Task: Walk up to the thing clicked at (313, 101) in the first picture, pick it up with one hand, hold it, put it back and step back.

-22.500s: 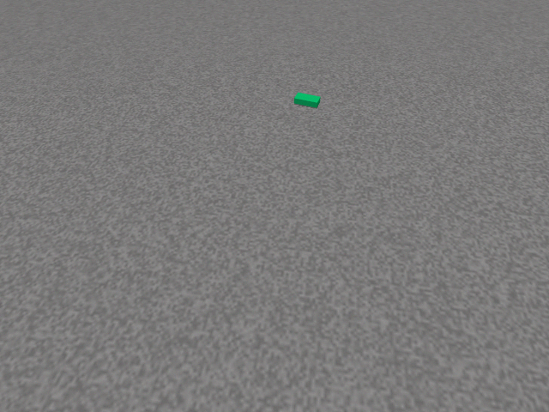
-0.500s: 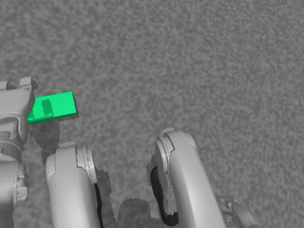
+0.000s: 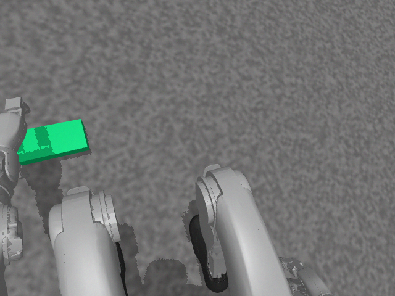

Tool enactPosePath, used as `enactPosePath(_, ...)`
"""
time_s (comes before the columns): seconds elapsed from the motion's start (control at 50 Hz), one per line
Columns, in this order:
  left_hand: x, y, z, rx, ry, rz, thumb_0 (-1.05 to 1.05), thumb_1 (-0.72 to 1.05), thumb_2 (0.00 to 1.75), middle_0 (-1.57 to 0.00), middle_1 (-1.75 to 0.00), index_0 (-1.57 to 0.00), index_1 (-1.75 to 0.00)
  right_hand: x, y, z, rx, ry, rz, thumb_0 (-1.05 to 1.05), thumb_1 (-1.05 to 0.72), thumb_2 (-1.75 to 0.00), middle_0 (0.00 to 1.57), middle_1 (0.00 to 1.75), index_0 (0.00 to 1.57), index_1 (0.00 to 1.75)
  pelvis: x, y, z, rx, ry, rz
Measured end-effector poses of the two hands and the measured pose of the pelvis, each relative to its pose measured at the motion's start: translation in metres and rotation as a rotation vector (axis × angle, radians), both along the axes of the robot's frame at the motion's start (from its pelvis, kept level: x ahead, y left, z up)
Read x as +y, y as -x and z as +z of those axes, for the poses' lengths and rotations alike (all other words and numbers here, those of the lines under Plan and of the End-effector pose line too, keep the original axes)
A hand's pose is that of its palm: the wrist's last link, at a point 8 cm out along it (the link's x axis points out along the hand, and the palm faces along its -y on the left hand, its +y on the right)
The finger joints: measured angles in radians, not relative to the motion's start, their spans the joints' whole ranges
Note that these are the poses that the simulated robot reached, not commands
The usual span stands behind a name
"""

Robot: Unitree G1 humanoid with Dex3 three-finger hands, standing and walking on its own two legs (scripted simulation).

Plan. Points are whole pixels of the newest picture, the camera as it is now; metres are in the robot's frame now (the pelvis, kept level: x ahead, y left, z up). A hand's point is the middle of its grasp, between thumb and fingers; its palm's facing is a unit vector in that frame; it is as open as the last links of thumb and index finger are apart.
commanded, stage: rise first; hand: left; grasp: from above
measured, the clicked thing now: (52, 141) +0.46 +0.27 -0.30
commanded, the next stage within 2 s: approach in 0.82 s
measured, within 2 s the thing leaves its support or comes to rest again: neither
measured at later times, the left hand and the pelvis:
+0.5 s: hand (11, 146) +0.42 +0.31 -0.17, palm faces -0.44 -0.10 -0.89, open 14.2 cm; pelvis +0.00 +0.00 +0.00, yaw +0 degrees
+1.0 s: hand (14, 148) +0.42 +0.31 -0.18, palm faces -0.45 -0.10 -0.89, open 14.1 cm; pelvis +0.00 +0.00 +0.00, yaw +0 degrees
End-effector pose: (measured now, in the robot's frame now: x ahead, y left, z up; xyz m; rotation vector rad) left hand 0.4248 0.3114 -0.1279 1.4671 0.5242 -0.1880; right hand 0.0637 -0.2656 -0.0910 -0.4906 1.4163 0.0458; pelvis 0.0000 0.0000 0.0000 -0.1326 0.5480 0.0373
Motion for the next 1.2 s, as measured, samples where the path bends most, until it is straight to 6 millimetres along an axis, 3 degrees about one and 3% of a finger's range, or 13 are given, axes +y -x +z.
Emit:
enactPosePath(0.54,-0.001,-0.002,0.012,0.014,-0.004,-0.012,0.0,-0.55,1.03,-0.09,-1.0,-0.08,-1.01,0.001,-0.005,0.002,-0.015,-0.019,0.0,0.0,-0.9,-0.89,0.2,0.3,0.2,0.3,0.0,0.001,0.005,0.005,0.0,0.003)
enactPosePath(0.98,-0.002,-0.001,0.007,0.015,-0.004,-0.018,0.0,-0.54,1.02,-0.1,-0.99,-0.09,-1.0,0.0,-0.001,0.002,-0.006,-0.017,0.005,0.0,-0.9,-0.89,0.2,0.3,0.2,0.3,-0.001,0.002,0.004,0.0,-0.002,0.004)
enactPosePath(1.1,-0.015,-0.003,0.002,0.017,-0.002,-0.058,0.0,-0.53,1.02,-0.09,-1.02,-0.09,-1.02,0.001,0.002,0.001,-0.006,-0.021,0.011,0.0,-0.9,-0.89,0.2,0.3,0.2,0.3,-0.001,0.003,0.002,-0.003,-0.003,0.002)
enactPosePath(1.2,-0.039,-0.02,0.005,-0.026,0.004,-0.098,0.0,-0.53,1.02,-0.09,-1.03,-0.09,-1.03,0.002,0.006,0.003,-0.01,-0.021,0.012,0.0,-0.9,-0.89,0.2,0.3,0.2,0.3,-0.001,0.003,0.001,-0.001,-0.003,0.002)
